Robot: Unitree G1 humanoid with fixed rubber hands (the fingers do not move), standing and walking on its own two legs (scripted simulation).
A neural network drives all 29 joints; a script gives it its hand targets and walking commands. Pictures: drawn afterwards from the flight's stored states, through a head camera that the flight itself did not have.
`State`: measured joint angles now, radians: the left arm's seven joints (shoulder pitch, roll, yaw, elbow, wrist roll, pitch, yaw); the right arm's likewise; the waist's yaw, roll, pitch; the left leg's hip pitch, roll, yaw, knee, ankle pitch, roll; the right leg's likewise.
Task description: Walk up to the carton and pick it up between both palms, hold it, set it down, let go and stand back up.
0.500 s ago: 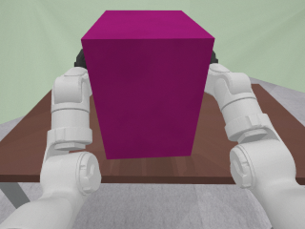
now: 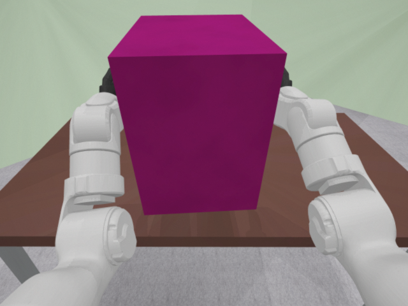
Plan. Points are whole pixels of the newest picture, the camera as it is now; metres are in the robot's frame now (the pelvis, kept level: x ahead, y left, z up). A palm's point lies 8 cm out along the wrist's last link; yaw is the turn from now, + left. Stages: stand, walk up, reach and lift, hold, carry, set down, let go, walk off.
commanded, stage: hold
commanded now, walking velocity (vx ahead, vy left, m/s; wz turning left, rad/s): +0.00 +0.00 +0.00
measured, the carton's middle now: (196, 108) +0.41 +0.01 +0.27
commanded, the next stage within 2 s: none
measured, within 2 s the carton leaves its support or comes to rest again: neither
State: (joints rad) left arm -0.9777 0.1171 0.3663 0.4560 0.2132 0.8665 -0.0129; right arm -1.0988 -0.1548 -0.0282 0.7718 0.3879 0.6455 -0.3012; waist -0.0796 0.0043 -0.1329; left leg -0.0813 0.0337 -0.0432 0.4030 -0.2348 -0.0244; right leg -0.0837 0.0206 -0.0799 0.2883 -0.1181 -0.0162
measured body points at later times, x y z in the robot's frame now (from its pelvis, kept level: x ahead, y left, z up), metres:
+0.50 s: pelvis +0.00 +0.00 +0.00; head -0.09 +0.01 +0.44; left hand +0.39 +0.16 +0.30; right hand +0.39 -0.14 +0.31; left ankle +0.00 +0.13 -0.75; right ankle +0.03 -0.11 -0.75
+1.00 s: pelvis +0.00 +0.00 +0.00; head -0.09 +0.01 +0.44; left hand +0.39 +0.16 +0.30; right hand +0.38 -0.14 +0.31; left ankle +0.00 +0.13 -0.75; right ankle +0.03 -0.11 -0.75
